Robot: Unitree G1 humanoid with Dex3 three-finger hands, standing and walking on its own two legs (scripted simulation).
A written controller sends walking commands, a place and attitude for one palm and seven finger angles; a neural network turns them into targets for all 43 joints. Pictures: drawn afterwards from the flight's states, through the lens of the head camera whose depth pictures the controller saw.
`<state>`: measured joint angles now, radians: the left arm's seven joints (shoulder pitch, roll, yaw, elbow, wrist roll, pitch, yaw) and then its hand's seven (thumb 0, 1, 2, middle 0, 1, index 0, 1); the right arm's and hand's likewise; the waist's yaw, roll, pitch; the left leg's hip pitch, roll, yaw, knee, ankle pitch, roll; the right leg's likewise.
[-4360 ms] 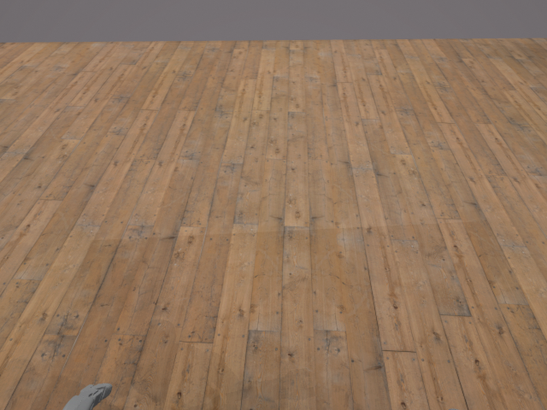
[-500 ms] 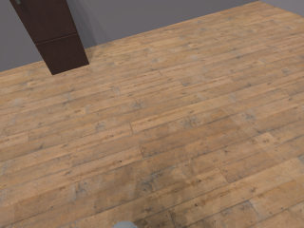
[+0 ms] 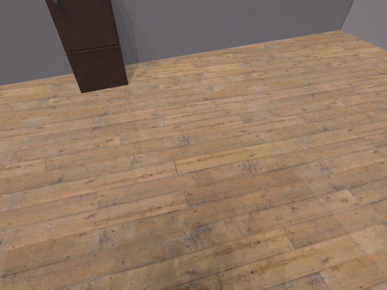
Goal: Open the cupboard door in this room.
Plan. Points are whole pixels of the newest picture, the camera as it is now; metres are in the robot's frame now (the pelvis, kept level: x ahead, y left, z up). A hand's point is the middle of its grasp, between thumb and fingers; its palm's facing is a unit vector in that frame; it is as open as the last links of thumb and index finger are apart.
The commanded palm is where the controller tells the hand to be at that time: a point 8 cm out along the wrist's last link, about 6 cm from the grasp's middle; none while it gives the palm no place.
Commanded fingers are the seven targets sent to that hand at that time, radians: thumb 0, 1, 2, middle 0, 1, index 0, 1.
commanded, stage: turn or walk to find it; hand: left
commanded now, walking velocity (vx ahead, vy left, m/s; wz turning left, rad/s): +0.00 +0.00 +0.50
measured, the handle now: out of the picture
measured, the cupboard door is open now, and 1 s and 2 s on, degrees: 0 0 0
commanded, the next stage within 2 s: stand and wait in 0.16 s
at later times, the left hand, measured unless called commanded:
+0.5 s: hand out of the picture -0.01 +0.19 -0.17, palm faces +0.11 -0.97 -0.23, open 7.4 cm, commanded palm none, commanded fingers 0.00 0.90 0.90 -0.20 -0.30 -0.20 -0.30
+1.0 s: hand out of the picture -0.03 +0.16 -0.17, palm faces +0.20 -0.96 -0.22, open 7.3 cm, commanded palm none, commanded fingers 0.00 0.90 0.90 -0.20 -0.30 -0.20 -0.30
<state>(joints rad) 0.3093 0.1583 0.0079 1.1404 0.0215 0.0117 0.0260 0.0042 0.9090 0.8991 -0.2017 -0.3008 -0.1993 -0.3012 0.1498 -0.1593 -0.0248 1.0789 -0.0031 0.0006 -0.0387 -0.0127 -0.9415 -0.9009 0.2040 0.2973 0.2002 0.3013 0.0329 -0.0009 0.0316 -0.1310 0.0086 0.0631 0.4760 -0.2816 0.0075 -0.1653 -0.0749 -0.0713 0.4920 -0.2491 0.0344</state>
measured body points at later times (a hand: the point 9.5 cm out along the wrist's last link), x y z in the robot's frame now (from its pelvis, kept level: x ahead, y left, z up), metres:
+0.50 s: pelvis -0.02 +0.00 +0.00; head -0.01 +0.00 +0.45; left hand -0.01 +0.24 -0.16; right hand -0.03 -0.22 -0.16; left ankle -0.01 +0.11 -0.74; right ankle +0.01 -0.13 -0.74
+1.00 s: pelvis -0.01 -0.01 +0.00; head -0.01 -0.03 +0.45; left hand -0.03 +0.21 -0.15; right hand +0.06 -0.24 -0.16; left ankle -0.02 +0.11 -0.74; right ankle -0.01 -0.13 -0.74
